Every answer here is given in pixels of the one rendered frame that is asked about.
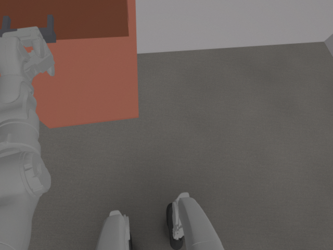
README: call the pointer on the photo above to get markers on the cabinet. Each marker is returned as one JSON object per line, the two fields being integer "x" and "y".
{"x": 95, "y": 80}

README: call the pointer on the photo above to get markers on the left robot forearm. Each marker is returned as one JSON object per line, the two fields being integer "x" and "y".
{"x": 19, "y": 123}

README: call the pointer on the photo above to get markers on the left robot thigh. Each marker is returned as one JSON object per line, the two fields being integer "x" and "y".
{"x": 114, "y": 234}

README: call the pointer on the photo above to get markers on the handle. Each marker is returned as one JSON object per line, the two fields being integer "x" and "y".
{"x": 48, "y": 33}

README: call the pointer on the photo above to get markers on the robot thigh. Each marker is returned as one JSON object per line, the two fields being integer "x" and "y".
{"x": 198, "y": 231}
{"x": 114, "y": 234}

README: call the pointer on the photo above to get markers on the robot left hand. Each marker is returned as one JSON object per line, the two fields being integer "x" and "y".
{"x": 15, "y": 60}

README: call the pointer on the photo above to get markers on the left robot upper arm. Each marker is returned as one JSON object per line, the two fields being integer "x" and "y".
{"x": 23, "y": 179}

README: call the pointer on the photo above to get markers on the drawer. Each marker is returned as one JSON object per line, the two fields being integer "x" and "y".
{"x": 73, "y": 19}

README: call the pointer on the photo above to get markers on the right robot thigh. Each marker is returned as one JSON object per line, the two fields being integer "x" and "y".
{"x": 198, "y": 231}

